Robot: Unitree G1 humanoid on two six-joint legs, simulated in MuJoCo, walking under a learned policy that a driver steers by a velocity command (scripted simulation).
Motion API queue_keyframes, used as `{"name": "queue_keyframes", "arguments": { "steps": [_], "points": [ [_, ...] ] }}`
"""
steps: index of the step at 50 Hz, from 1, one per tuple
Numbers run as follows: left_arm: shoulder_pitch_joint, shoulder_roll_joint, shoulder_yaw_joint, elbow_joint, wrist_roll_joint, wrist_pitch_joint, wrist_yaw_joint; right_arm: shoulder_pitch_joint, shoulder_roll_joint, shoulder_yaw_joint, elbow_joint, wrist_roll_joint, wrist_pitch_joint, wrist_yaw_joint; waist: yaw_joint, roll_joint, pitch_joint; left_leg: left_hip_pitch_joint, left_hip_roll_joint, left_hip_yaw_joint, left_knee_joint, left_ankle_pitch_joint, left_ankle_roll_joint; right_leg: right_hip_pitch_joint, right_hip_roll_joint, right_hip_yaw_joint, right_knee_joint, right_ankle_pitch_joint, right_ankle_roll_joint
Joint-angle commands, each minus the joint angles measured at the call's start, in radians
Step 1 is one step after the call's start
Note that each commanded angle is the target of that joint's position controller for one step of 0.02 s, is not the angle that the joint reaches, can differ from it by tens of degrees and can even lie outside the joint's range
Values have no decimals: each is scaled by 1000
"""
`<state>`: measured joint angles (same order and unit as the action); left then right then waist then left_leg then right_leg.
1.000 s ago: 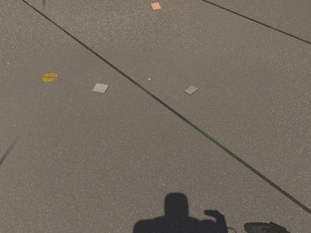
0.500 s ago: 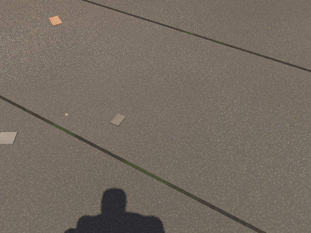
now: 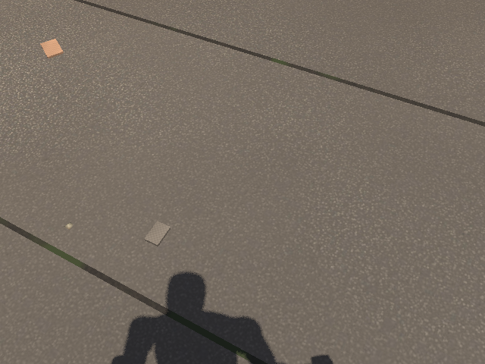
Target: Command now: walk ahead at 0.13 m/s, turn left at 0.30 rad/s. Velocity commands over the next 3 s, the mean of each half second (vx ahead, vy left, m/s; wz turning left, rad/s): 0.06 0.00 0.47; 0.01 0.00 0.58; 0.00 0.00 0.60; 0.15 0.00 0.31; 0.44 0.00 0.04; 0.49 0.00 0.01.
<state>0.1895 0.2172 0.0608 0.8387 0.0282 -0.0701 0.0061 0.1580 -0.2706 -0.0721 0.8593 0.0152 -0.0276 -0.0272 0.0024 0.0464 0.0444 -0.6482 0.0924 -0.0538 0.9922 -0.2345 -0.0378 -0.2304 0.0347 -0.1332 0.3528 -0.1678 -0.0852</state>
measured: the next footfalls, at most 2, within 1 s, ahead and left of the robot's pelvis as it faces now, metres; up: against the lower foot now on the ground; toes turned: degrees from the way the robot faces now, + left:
left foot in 0.24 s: +0.14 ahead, +0.15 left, +0.00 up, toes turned +11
right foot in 0.68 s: +0.20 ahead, -0.08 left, +0.00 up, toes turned +28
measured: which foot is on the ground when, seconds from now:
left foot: up 0.00-0.22, down 0.24-0.68, up 0.70-1.00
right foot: down 0.00-0.24, up 0.26-0.66, down 0.68-1.00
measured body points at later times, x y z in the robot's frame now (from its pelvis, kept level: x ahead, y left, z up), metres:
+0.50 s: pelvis +0.08 +0.04 -0.01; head +0.13 +0.07 +0.44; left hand +0.18 +0.35 -0.12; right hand +0.30 -0.20 -0.10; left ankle +0.10 +0.14 -0.74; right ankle +0.14 -0.12 -0.69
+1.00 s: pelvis +0.09 +0.01 +0.00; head +0.13 +0.02 +0.45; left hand +0.04 +0.32 -0.10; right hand +0.39 -0.12 -0.10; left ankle +0.02 +0.13 -0.69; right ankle +0.16 -0.10 -0.74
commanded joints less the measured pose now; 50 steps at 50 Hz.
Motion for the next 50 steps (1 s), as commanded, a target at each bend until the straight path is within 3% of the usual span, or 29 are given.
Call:
{"name": "queue_keyframes", "arguments": {
  "steps": [1, 5, 9, 11, 12, 13, 14, 15, 16, 17, 18, 20, 24, 30, 33, 34, 35, 36, 37, 39, 40, 43, 46, 50],
  "points": [
    [-66, 154, 37, -65, -6, 0, 30, 45, -36, -8, -48, -5, 7, 8, -20, -137, -129, 113, 14, 26, -114, 124, -7, 54, -268, 32, -91, 612, -132],
    [-39, 174, 44, -46, -16, 31, 44, -29, -45, -13, -103, -7, 21, 26, 15, -138, -109, 84, 2, 62, -211, 83, 7, 145, -312, 28, -52, 542, -129],
    [-45, 193, 54, -48, -36, 58, 49, -52, -47, -20, -148, -3, 29, 51, 17, -154, -92, 86, -29, 105, -297, -46, 48, 203, -360, 49, 52, 543, -104],
    [-65, 198, 56, -53, -51, 65, 56, 4, -49, -27, -146, -1, 23, 60, -25, -141, -114, 210, -73, 143, -462, 54, 89, 190, -333, 14, 174, 584, -51],
    [-26, 188, 56, -42, -48, 63, 55, 68, -99, -46, -136, -9, 18, 51, -48, -84, -156, 357, -83, 98, -554, 274, 129, 136, -269, -26, 311, 550, 10],
    [-39, 155, 46, -77, -15, 54, 49, 138, -227, -83, -140, -22, 15, 28, -54, 123, -228, 586, 97, -164, -523, 791, 222, -94, -164, -75, 584, 235, 94],
    [-64, 114, 28, -122, 10, 47, 38, 169, -270, -86, -149, -39, 14, 23, -45, 263, -323, 774, 300, -486, -542, 989, 446, -388, 9, 23, 855, -522, 149],
    [-103, 139, 35, -112, -13, 43, 21, 166, -208, -66, -163, -38, 11, 30, -80, 120, -381, 770, 281, -448, -565, 854, 439, -423, -21, 199, 949, -529, 135],
    [-129, 145, 38, -118, -40, 45, 17, 91, -185, -62, -180, -27, 7, 28, -57, 79, -302, 703, 230, -351, -574, 724, 386, -469, -43, 208, 947, -450, 123],
    [-126, 142, 41, -104, -36, 51, 26, 31, -160, -57, -191, -7, 10, 22, -29, 11, -233, 624, 175, -289, -593, 595, 329, -479, -61, 203, 889, -378, 124],
    [-130, 161, 49, -105, -24, 58, 37, -12, -139, -50, -202, 5, 18, 14, -10, 6, -192, 544, 146, -260, -615, 506, 300, -455, -72, 202, 829, -323, 129],
    [-105, 144, 49, -108, -22, 66, 42, -32, -142, -50, -215, -9, 30, 4, 19, 56, -185, 449, 98, -227, -633, 480, 288, -369, -49, 183, 760, -263, 141],
    [-104, 111, 36, -113, -27, 63, 47, -9, -170, -62, -229, -7, 37, -11, 4, 77, -209, 446, 78, -243, -627, 397, 277, -311, -28, 195, 563, -209, 161],
    [-101, 133, 39, -126, -36, 48, 26, -28, -171, -61, -262, -9, 56, -11, -14, 134, -187, 404, 63, -365, -616, 205, 253, -203, 0, 205, 353, -194, 144],
    [-8, 147, 49, -107, -35, 30, 9, -57, -154, -53, -286, 6, 67, -16, 40, 125, -182, 350, 3, -375, -539, 172, 188, -21, -9, 189, 63, -36, 104],
    [34, 210, 67, -104, -19, 32, 13, -38, -113, -43, -298, 1, 69, -18, 34, 23, -191, 231, -60, -313, -414, 6, 133, 98, -163, 309, 9, -1, 53],
    [12, 305, 85, -113, 6, 45, 20, -8, -71, -34, -327, 2, 61, -15, -25, -299, -149, 0, -240, -103, -198, -317, 73, 151, -381, 572, -46, 194, -89],
    [-3, 259, 75, -141, 32, 39, 18, -10, -157, -59, -332, -16, 44, -6, -6, -337, -159, -28, -189, -107, 57, -414, 31, 79, -495, 698, -70, 270, -219],
    [-66, 206, 61, -167, 22, 37, 26, 16, -207, -79, -307, -5, 44, 1, -30, -244, -144, -18, -159, -119, 180, -339, 18, 55, -445, 586, -50, 272, -199],
    [-132, 155, 48, -186, -13, 42, 35, 54, -176, -79, -263, -3, 65, -3, -45, -169, -108, -32, -142, -79, 269, -214, -14, 51, -314, 388, -18, 219, -101],
    [-122, 154, 44, -187, -19, 45, 41, 46, -148, -71, -267, -1, 72, -1, -32, -165, -93, -41, -139, -65, 298, -180, -28, 49, -298, 339, -17, 260, -101],
    [-47, 173, 49, -177, -12, 60, 55, -36, -96, -48, -315, 12, 77, 6, 18, -196, -91, -62, -112, 0, 165, -123, -54, 123, -282, 252, -28, 277, -115],
    [-15, 213, 63, -174, -15, 69, 56, -71, -75, -33, -347, 3, 76, 17, 46, -225, -126, 6, -71, 30, -2, -154, -60, 173, -320, 223, -17, 292, -129],
    [-32, 252, 76, -179, -28, 72, 39, -51, -93, -36, -356, 6, 80, 35, 43, -253, -132, 176, -71, 104, -194, -163, -24, 114, -347, 171, -2, 296, -123]
  ]
}}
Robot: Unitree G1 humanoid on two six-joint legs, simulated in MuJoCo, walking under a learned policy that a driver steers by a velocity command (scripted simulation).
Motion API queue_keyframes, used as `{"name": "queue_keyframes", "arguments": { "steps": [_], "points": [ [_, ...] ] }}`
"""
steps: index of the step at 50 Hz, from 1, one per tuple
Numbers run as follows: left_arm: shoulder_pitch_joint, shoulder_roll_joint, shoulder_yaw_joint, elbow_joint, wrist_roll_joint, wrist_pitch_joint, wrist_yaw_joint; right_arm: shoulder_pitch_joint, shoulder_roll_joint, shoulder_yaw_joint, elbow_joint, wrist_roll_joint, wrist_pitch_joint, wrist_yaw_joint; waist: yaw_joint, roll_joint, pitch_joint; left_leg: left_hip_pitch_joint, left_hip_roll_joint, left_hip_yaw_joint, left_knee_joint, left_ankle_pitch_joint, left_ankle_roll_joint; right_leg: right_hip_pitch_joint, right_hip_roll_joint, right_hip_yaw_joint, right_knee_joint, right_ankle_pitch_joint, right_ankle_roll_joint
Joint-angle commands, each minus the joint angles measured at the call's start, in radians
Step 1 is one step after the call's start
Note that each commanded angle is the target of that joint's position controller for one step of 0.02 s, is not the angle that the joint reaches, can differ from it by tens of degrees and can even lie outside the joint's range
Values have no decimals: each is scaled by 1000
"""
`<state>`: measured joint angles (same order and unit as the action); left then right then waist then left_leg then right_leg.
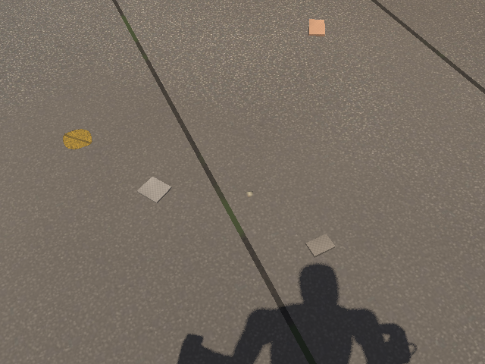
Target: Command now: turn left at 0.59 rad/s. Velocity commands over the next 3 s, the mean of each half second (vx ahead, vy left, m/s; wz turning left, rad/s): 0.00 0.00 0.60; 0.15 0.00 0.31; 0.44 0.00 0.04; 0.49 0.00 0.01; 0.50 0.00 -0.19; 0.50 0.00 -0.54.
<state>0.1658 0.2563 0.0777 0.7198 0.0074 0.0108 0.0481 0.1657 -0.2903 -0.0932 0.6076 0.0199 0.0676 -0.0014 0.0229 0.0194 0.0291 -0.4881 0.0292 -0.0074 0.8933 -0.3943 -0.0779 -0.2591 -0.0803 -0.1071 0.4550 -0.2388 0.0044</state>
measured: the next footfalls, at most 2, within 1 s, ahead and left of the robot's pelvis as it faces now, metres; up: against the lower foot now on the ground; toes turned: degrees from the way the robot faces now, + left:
left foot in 0.10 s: +0.03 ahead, +0.14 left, +0.00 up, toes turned +6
right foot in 0.56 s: +0.09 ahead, -0.07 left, +0.00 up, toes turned +25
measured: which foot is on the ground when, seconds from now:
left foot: up 0.00-0.08, down 0.10-0.56, up 0.58-0.92, down 0.94-1.00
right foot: down 0.00-0.10, up 0.12-0.54, down 0.56-0.92, up 0.94-1.00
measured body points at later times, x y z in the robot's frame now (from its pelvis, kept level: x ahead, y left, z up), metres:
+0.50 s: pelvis +0.00 +0.03 -0.01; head +0.03 +0.05 +0.44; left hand +0.09 +0.35 -0.10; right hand +0.24 -0.19 -0.08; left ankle -0.01 +0.14 -0.74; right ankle +0.06 -0.10 -0.72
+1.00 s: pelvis +0.02 +0.06 -0.01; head +0.02 +0.08 +0.44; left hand -0.02 +0.35 -0.13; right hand +0.25 -0.12 -0.10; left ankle -0.06 +0.13 -0.74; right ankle +0.05 -0.08 -0.71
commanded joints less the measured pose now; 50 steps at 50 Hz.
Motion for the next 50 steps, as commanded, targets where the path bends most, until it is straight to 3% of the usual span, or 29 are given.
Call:
{"name": "queue_keyframes", "arguments": {
  "steps": [1, 3, 4, 5, 6, 7, 8, 10, 11, 13, 18, 24, 27, 28, 29, 30, 31, 32, 33, 35, 37, 39, 42, 45, 46, 47, 48, 49, 50],
  "points": [
    [-7, 216, 60, -58, -14, -10, -7, -50, -79, -19, -105, 2, -12, 14, 19, -227, -114, 43, -12, 67, -149, 12, 30, 143, -240, 142, -91, 360, -205],
    [-27, 216, 61, -53, -33, -10, -12, 4, -73, -26, -90, 3, -9, 22, -20, -214, -115, 149, -33, 97, -338, 124, 76, 121, -234, 108, -22, 332, -161],
    [-6, 192, 55, -40, -36, -11, -15, 50, -82, -35, -72, 1, -10, 19, -35, -183, -125, 254, -60, 98, -443, 201, 107, 74, -209, 70, 50, 278, -114],
    [42, 148, 45, -25, -19, -13, -21, 92, -137, -54, -67, 0, -14, 9, -36, -43, -142, 421, 4, -28, -502, 410, 149, -67, -150, -11, 216, 125, -34],
    [16, 70, 14, -80, 41, -15, -29, 111, -265, -76, -99, -13, -23, -8, -10, 300, -143, 581, 298, -432, -475, 850, 283, -403, -14, -67, 567, -434, 65],
    [-71, 121, 28, -110, 20, -24, -21, 133, -255, -67, -106, -48, -48, 4, -88, 257, -220, 496, 388, -530, -505, 846, 456, -466, 51, 113, 742, -480, 78],
    [-110, 158, 39, -113, -6, -21, -15, 104, -224, -56, -94, -51, -66, 8, -85, 173, -177, 456, 323, -446, -527, 722, 429, -480, 36, 154, 801, -398, 68],
    [-89, 165, 47, -86, 4, -13, 0, 6, -164, -36, -92, -17, -69, -5, -34, 101, -124, 389, 214, -332, -523, 577, 316, -476, 15, 174, 753, -232, 56],
    [-69, 168, 50, -84, 10, -9, 3, -28, -155, -29, -95, -7, -63, -10, -12, 110, -118, 339, 189, -305, -527, 589, 302, -435, 24, 170, 742, -182, 61],
    [-42, 148, 46, -76, 6, -11, -3, -32, -149, -24, -96, -18, -60, -20, 1, 116, -145, 317, 164, -292, -530, 589, 304, -382, 51, 161, 731, -119, 68],
    [-84, 108, 26, -91, 1, -17, -9, -6, -170, -32, -84, -14, -54, -33, -27, 123, -143, 331, 141, -348, -519, 439, 302, -338, 78, 180, 471, -94, 78],
    [-84, 120, 27, -101, -13, -36, -34, -23, -183, -34, -92, -9, -39, -17, -40, 152, -131, 284, 125, -481, -485, 397, 305, -193, 120, 189, 254, -152, 54],
    [-14, 121, 33, -85, -13, -50, -47, -60, -173, -30, -100, 7, -29, -20, 11, 147, -139, 260, 75, -499, -423, 418, 254, -29, 123, 170, -22, 9, 21],
    [14, 157, 44, -80, -3, -51, -44, -42, -145, -23, -103, 7, -28, -25, 9, 100, -156, 182, 33, -465, -364, 294, 205, 92, 37, 222, -73, 112, -12],
    [22, 219, 53, -93, 15, -44, -37, 19, -77, -5, -97, -12, -30, -24, -32, -133, -183, 54, -85, -300, -132, -40, 135, 201, -187, 417, -104, 302, -98],
    [20, 249, 58, -82, 44, -42, -43, -1, -139, -26, -125, -4, -43, -28, -38, -349, -118, -115, -178, -159, 61, -296, 80, 129, -331, 649, -144, 424, -285],
    [-18, 195, 45, -107, 30, -46, -39, 18, -207, -47, -98, -17, -49, -29, -35, -235, -107, -120, -115, -186, 245, -251, 46, 107, -330, 614, -141, 398, -318],
    [-60, 153, 33, -111, 18, -44, -33, 26, -210, -53, -72, -9, -45, -27, -48, -173, -90, -118, -111, -180, 309, -179, 29, 88, -261, 505, -123, 370, -271],
    [-86, 138, 26, -119, 7, -41, -30, 44, -177, -48, -44, -8, -34, -31, -56, -135, -80, -114, -109, -171, 337, -135, 12, 87, -200, 426, -111, 335, -228],
    [-63, 127, 15, -106, -4, -35, -23, 43, -115, -27, -39, -9, -25, -28, -41, -128, -84, -109, -104, -140, 325, -52, -7, 96, -153, 349, -125, 277, -215],
    [-2, 127, 15, -84, -6, -27, -19, 4, -66, -2, -54, -5, -32, -17, -3, -183, -88, -104, -79, -66, 156, -8, -9, 135, -109, 326, -182, -56, -199],
    [26, 161, 22, -75, -11, -24, -18, -44, -52, 12, -69, -6, -45, -6, 26, -230, -71, -38, -52, -11, -3, -42, 2, 121, -118, 344, -220, -177, -202],
    [65, 205, 34, -63, -22, -27, -26, -50, -63, 15, -64, -3, -72, 3, 38, -224, -40, 108, -55, 36, -228, -82, 44, 59, -145, 348, -221, -187, -215],
    [71, 191, 23, -50, -41, -28, -39, 80, -62, 8, 4, 1, -94, 10, -34, -165, -24, 372, -78, 68, -519, 143, 110, -73, -123, 319, -157, -198, -191],
    [59, 139, 6, -51, -32, -38, -45, 159, -75, 4, 23, 3, -99, 5, -71, -135, -63, 532, -29, -2, -517, 142, 131, -175, -93, 285, -75, -194, -145],
    [10, 43, -25, -79, -8, -54, -58, 281, -127, -7, 40, -4, -102, -6, -114, 44, -116, 691, 161, -256, -574, 79, 180, -338, 3, 163, 222, -226, -63],
    [-38, 68, -20, -145, -22, -76, -55, 307, -259, -39, 42, -20, -106, 3, -116, 243, -59, 647, 356, -587, -666, -110, 338, -566, 85, 76, 416, -342, -27],
    [-81, 148, 4, -154, -44, -89, -51, 295, -207, -30, 41, -22, -125, 7, -135, 172, 14, 578, 372, -655, -713, -243, 404, -639, 27, 147, 575, -337, -23],
    [-58, 172, 13, -138, -52, -93, -58, 255, -143, -7, 42, -20, -138, 6, -105, 153, 65, 570, 325, -580, -722, -277, 375, -683, -2, 172, 624, -235, -34]
  ]
}}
